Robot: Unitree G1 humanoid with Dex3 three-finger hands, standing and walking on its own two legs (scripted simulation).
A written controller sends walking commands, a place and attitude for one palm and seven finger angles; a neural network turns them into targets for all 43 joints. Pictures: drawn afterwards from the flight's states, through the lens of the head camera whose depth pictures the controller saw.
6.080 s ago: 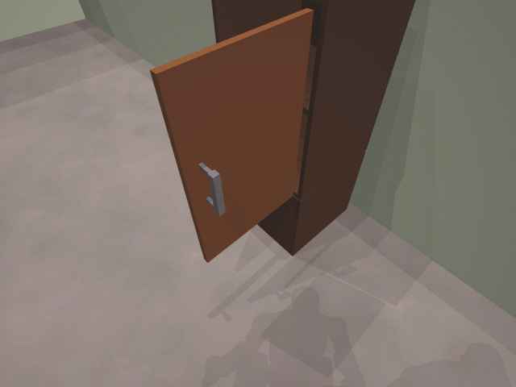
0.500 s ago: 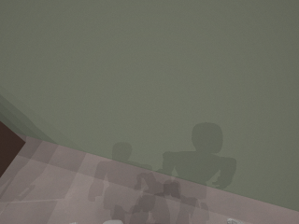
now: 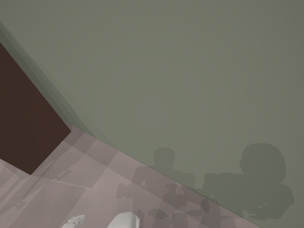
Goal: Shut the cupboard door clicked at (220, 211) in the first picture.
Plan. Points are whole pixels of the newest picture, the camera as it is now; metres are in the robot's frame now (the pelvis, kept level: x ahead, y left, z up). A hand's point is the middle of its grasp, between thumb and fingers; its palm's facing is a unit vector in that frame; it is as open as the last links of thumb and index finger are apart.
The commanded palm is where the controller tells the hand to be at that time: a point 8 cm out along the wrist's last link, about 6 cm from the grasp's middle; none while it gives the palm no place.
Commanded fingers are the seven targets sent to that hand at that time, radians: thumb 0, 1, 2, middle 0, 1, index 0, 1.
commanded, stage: turn to face it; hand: left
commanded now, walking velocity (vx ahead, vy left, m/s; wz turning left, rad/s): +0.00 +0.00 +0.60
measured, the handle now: out of the picture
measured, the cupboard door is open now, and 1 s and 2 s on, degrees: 91 91 91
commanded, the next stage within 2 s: take the last steps up to it in 1.62 s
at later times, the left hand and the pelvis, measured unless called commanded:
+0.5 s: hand out of the picture +0.03 +0.24 -0.16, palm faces +0.33 -0.90 -0.27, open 7.4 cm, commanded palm none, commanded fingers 0.00 0.90 0.90 -0.20 -0.30 -0.20 -0.30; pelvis +0.01 +0.00 +0.00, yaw +17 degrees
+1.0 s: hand out of the picture -0.03 +0.16 -0.17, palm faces +0.62 -0.75 -0.22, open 7.3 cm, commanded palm none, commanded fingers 0.00 0.90 0.90 -0.20 -0.30 -0.20 -0.30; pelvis +0.03 -0.04 -0.01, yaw +38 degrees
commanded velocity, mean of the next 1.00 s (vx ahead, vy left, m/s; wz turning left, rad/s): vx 0.00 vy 0.00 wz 0.60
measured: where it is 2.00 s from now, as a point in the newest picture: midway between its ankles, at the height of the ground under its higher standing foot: outside the picture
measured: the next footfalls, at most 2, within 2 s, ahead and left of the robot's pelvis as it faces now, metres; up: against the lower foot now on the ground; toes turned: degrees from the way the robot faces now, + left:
left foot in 0.24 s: +0.03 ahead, +0.13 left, +0.00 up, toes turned +15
right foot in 0.64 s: +0.11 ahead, -0.13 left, +0.00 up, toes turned +19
